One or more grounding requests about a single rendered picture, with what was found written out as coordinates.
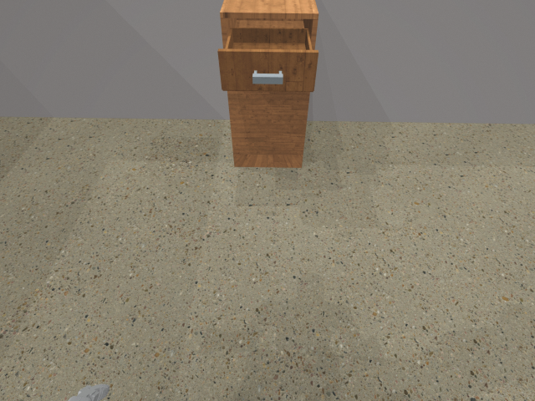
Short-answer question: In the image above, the handle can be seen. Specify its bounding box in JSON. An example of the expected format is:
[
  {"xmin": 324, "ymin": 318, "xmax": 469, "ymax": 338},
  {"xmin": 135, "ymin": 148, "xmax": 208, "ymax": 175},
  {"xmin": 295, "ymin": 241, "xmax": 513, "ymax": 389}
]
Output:
[{"xmin": 252, "ymin": 70, "xmax": 283, "ymax": 84}]

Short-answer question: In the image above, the drawer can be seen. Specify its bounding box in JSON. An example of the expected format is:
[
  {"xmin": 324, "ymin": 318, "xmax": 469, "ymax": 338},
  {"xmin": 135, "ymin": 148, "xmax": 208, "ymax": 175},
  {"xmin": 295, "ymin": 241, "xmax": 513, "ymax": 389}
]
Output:
[{"xmin": 217, "ymin": 28, "xmax": 318, "ymax": 92}]

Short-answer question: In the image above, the robot left hand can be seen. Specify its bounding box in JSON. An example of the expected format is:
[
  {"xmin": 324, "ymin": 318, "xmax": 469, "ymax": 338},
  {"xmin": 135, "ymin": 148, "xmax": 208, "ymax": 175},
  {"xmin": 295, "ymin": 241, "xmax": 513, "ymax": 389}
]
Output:
[{"xmin": 68, "ymin": 384, "xmax": 110, "ymax": 401}]

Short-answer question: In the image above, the cabinet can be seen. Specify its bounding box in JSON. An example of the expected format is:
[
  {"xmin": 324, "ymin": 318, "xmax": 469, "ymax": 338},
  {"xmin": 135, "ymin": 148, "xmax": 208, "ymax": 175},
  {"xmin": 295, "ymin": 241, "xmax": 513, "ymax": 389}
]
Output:
[{"xmin": 220, "ymin": 0, "xmax": 318, "ymax": 168}]

